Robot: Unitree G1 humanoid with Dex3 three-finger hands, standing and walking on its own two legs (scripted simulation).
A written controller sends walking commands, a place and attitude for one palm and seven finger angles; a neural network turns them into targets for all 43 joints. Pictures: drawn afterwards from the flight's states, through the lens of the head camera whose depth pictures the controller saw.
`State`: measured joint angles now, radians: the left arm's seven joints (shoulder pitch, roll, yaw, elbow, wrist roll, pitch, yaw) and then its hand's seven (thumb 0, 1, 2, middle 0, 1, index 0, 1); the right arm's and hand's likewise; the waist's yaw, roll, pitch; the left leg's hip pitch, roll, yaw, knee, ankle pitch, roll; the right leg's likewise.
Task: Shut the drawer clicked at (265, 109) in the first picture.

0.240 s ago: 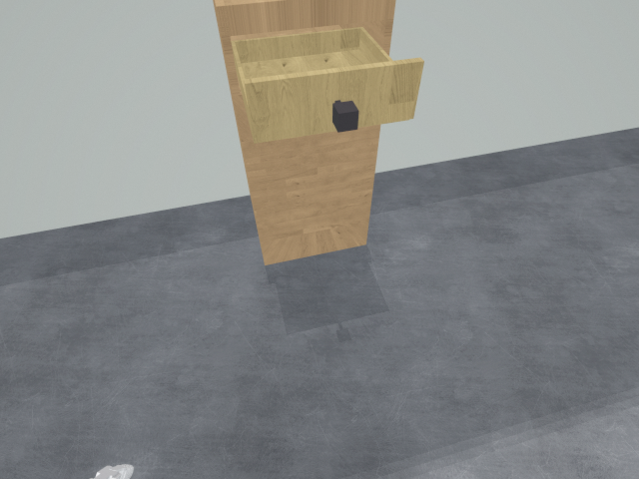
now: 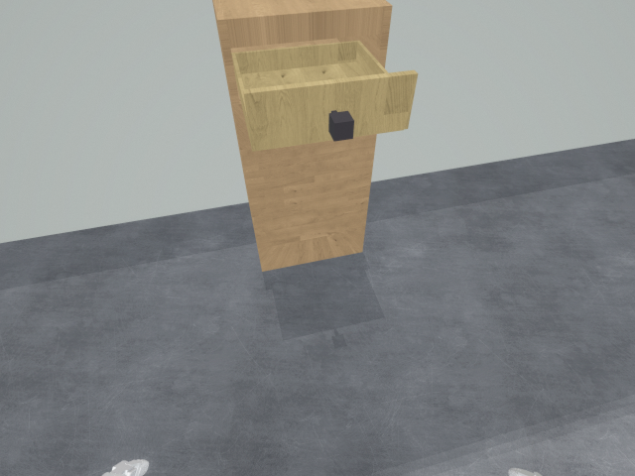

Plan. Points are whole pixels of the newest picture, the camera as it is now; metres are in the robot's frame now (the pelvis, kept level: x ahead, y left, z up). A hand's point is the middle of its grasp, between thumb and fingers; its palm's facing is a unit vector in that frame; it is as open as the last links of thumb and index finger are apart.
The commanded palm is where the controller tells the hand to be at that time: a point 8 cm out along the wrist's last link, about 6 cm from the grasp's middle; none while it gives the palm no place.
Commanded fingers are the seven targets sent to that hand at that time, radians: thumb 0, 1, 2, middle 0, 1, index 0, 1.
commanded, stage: stand and wait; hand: left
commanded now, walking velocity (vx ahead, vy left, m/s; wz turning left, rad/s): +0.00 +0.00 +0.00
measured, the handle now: (338, 121) +0.81 +0.01 +0.04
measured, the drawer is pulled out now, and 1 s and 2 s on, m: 0.24 0.24 0.24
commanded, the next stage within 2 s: look at it before walking up in 0.62 s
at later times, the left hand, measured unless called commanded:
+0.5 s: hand out of the picture +0.05 +0.24 -0.15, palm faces -0.02 -0.94 -0.34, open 7.4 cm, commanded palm none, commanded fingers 0.00 0.90 0.90 -0.20 -0.30 -0.20 -0.30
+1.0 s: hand out of the picture +0.05 +0.24 -0.15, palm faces -0.02 -0.95 -0.32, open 7.4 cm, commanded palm none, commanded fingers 0.00 0.90 0.90 -0.20 -0.30 -0.20 -0.30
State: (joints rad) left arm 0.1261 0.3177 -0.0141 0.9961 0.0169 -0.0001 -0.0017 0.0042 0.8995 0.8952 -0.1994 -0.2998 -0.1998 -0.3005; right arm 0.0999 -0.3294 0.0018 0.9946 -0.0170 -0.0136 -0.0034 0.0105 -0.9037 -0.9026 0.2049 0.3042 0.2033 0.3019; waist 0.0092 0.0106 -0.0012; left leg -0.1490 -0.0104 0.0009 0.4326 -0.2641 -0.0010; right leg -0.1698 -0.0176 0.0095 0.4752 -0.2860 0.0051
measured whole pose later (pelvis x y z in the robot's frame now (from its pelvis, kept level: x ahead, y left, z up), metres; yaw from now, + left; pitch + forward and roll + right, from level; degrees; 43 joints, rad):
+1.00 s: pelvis -0.02 +0.00 +0.01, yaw +0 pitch -2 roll +0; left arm 0.15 0.32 0.00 1.09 0.02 -0.01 0.00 0.00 0.90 0.90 -0.20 -0.30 -0.20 -0.30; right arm 0.14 -0.32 0.00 1.11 -0.01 -0.01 0.00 0.01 -0.90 -0.90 0.20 0.30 0.20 0.30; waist 0.00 0.00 0.02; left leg -0.13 0.00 0.00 0.35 -0.19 -0.01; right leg -0.14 0.00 0.01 0.36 -0.20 0.00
